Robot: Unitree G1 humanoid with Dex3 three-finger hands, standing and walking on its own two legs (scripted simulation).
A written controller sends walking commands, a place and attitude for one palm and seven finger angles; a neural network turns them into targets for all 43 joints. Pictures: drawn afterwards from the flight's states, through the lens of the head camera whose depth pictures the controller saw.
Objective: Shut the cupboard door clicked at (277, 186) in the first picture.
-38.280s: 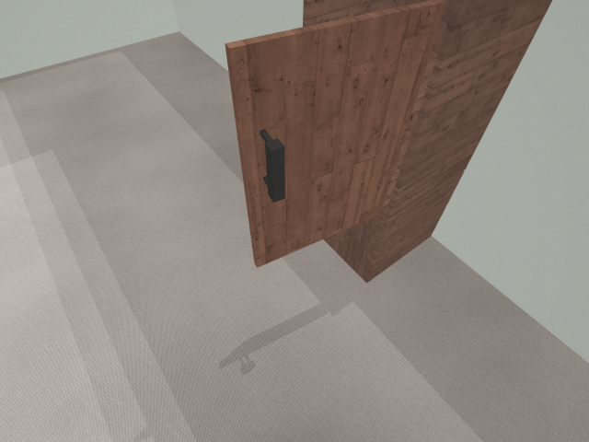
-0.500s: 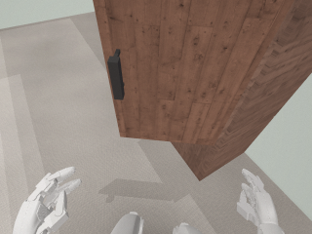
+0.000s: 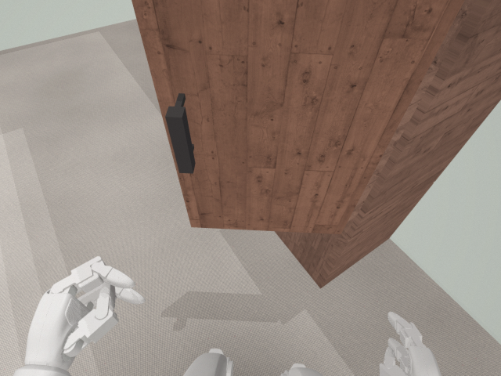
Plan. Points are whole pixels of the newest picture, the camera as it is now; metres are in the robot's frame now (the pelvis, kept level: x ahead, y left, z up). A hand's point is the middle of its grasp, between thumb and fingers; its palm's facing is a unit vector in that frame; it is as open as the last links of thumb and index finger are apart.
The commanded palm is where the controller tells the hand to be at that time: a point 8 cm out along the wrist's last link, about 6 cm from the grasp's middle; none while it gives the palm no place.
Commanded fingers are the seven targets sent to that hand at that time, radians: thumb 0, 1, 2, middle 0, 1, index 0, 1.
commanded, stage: raise the hand and make a fist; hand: left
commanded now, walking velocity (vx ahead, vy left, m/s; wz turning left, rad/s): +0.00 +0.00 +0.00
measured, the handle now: (184, 134) +0.49 +0.16 +0.11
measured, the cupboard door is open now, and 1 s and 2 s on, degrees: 54 54 54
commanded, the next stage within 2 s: bring the fist close to the handle in 0.98 s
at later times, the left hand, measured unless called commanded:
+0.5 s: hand (98, 281) +0.22 +0.21 +0.10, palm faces +0.03 -1.00 -0.03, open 3.1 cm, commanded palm +0.20 +0.26 +0.10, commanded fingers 0.00 0.90 0.90 -1.30 -1.50 -1.30 -1.50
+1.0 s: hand (113, 271) +0.23 +0.19 +0.11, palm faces +0.04 -1.00 -0.05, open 3.1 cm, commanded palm +0.21 +0.25 +0.11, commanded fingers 0.00 0.90 0.90 -1.30 -1.50 -1.30 -1.50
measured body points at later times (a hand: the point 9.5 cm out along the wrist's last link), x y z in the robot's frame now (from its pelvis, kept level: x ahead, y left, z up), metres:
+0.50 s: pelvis +0.00 +0.02 +0.02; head +0.03 +0.03 +0.47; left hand +0.21 +0.26 +0.10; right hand +0.19 -0.20 -0.04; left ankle +0.03 +0.09 -0.66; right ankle +0.01 -0.09 -0.66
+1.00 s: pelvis +0.01 +0.01 +0.03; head +0.03 +0.01 +0.48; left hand +0.22 +0.25 +0.11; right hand +0.18 -0.23 -0.04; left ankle +0.03 +0.09 -0.66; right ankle +0.01 -0.09 -0.66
